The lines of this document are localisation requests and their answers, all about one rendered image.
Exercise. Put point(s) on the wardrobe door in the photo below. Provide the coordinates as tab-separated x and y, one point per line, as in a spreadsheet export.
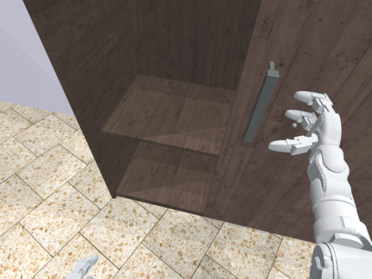
321	46

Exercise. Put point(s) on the right robot upper arm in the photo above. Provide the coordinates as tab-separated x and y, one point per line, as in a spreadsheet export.
333	261

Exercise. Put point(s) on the handle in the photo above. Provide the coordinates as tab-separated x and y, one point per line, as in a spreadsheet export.
265	93

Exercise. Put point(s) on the right robot forearm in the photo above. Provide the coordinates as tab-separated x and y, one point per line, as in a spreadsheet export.
335	213

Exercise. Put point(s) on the left robot hand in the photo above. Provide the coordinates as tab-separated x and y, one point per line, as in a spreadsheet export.
82	267

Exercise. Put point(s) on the right robot hand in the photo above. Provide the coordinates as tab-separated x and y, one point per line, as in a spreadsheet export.
327	127

